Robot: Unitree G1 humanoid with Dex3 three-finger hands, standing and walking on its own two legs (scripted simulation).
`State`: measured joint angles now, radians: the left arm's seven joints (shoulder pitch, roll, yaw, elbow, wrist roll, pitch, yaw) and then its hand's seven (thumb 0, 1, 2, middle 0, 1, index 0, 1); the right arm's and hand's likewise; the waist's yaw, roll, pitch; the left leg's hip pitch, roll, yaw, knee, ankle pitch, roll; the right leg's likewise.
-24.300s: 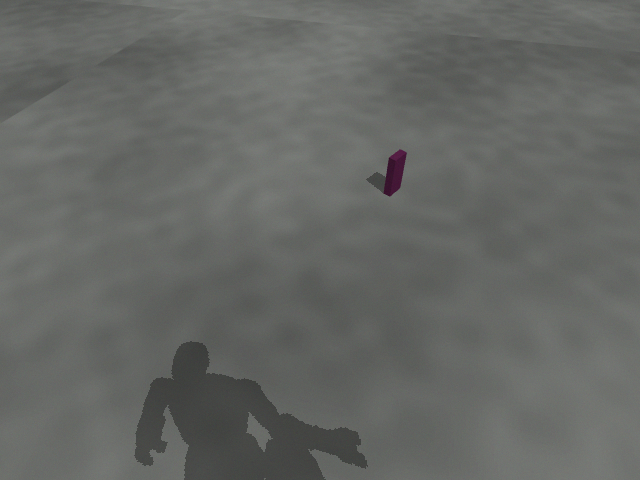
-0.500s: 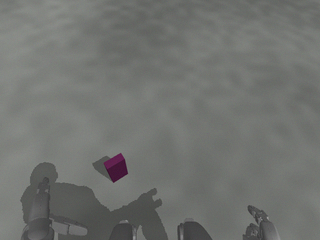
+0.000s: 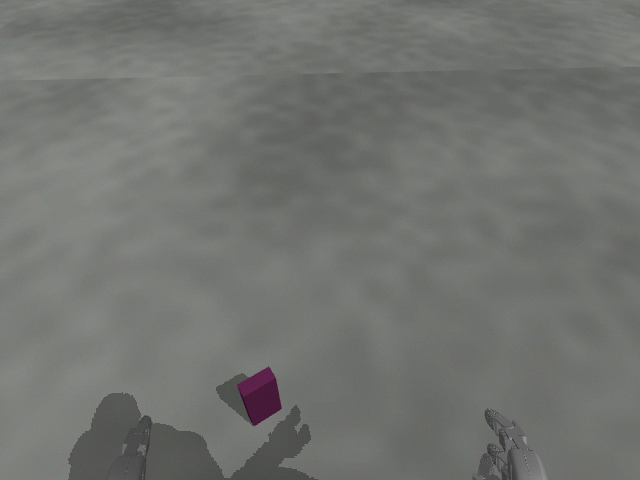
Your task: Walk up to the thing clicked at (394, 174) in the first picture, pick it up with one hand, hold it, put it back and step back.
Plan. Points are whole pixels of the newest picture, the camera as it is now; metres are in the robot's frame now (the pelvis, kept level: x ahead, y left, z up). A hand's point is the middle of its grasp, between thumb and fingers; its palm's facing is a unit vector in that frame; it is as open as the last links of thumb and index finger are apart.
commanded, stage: home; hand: left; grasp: from the side
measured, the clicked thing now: (261, 397) +0.51 +0.18 -0.61
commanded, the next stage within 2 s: stand in 1.46 s
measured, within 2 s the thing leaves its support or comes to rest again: neither
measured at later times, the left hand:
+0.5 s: hand out of the picture +0.18 +0.17 -0.05, palm faces +0.09 -0.95 -0.29, open 17.4 cm
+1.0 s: hand out of the picture +0.17 +0.16 -0.05, palm faces +0.10 -0.95 -0.28, open 17.2 cm
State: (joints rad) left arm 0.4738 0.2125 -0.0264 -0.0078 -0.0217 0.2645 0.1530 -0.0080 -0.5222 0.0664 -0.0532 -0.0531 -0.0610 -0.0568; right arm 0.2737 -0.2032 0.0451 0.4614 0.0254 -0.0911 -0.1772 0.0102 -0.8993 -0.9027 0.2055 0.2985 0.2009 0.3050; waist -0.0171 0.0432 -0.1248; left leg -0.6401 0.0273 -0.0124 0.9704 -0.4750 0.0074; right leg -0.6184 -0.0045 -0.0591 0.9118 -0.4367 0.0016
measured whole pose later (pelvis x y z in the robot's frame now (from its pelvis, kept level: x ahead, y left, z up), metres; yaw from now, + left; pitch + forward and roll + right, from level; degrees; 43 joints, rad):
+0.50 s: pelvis +0.01 -0.01 +0.00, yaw +0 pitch +8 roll -1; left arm 0.46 0.21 -0.02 0.02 -0.02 0.25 0.14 -0.01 -0.53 0.06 -0.05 -0.05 -0.06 -0.06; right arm 0.29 -0.22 0.03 0.51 0.02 -0.11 -0.17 0.01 -0.90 -0.90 0.20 0.30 0.20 0.30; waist -0.03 0.04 -0.11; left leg -0.60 0.03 -0.02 0.94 -0.47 -0.01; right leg -0.59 0.00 -0.06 0.90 -0.44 -0.01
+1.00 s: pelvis +0.00 -0.02 +0.00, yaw +0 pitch +7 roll -1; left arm 0.45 0.21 -0.02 0.03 -0.02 0.25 0.13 -0.01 -0.49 0.08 -0.06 -0.06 -0.06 -0.06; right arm 0.28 -0.21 0.03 0.52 0.02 -0.12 -0.18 0.01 -0.90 -0.90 0.20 0.30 0.20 0.30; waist -0.02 0.04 -0.11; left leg -0.61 0.03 -0.02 0.94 -0.46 -0.01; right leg -0.59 0.00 -0.07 0.90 -0.43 -0.02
